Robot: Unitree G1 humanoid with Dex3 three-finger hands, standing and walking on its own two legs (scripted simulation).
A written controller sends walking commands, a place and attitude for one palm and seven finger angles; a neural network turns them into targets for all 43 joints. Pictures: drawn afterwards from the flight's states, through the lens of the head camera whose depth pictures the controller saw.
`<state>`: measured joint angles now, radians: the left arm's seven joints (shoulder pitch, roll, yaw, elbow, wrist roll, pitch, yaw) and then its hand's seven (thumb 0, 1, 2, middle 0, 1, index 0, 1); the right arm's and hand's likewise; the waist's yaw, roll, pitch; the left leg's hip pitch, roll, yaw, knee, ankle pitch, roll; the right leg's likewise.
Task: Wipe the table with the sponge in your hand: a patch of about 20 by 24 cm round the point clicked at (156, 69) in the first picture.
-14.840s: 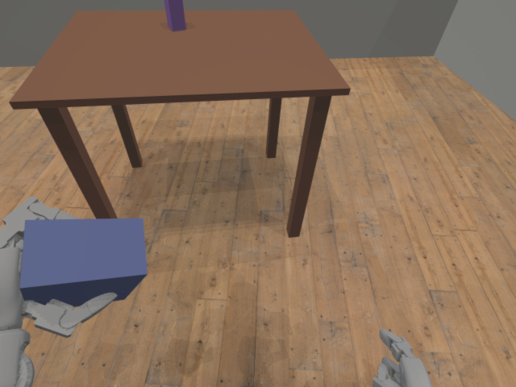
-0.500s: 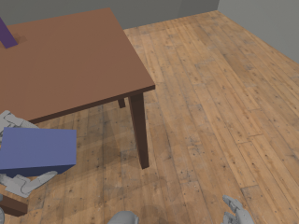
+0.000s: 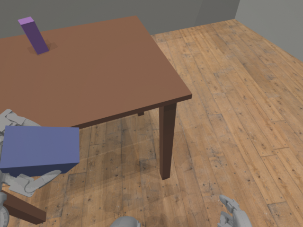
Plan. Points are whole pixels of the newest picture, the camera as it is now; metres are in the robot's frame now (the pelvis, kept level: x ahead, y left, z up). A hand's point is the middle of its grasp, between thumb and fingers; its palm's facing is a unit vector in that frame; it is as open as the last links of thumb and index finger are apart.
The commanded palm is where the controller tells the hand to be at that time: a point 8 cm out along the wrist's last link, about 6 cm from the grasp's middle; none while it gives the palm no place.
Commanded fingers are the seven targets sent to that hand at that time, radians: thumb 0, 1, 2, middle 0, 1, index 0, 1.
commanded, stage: shuffle to correct the standing spot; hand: left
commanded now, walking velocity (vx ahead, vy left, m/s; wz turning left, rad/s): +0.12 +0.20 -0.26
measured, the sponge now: (51, 153) +0.22 +0.21 +0.16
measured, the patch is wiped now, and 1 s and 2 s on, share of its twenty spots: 0.00 0.00 0.00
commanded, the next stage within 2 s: come to a stop and stand still in 1.52 s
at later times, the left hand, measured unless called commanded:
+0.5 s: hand out of the picture +0.23 +0.33 +0.19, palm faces +0.35 -0.81 -0.47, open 10.7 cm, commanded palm +0.18 +0.38 +0.19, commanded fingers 0.00 0.10 1.30 -1.20 -1.60 -1.20 -1.60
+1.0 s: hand out of the picture +0.25 +0.44 +0.19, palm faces +0.37 -0.80 -0.46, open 10.7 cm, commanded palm +0.20 +0.48 +0.19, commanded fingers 0.00 0.10 1.30 -1.20 -1.60 -1.20 -1.60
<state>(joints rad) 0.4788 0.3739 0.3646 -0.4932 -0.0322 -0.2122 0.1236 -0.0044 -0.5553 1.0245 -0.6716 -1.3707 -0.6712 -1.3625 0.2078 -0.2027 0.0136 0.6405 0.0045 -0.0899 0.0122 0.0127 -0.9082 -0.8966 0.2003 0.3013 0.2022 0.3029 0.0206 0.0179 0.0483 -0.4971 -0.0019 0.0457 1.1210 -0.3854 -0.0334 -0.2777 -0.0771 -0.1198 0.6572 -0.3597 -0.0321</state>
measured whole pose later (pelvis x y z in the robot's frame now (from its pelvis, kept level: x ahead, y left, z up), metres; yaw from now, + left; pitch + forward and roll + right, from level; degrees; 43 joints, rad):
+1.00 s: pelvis +0.03 +0.21 +0.00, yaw -2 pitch -1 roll +2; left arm 0.48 0.38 0.37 -0.50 -0.02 -0.22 0.13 0.00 -0.56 1.02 -0.68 -1.36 -0.68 -1.35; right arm 0.22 -0.20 0.02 0.64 0.01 -0.07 0.00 0.01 -0.91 -0.90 0.20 0.30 0.20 0.30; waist 0.02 0.00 0.05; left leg -0.47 0.02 0.07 0.95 -0.37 -0.02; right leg -0.23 -0.08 -0.09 0.60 -0.35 -0.01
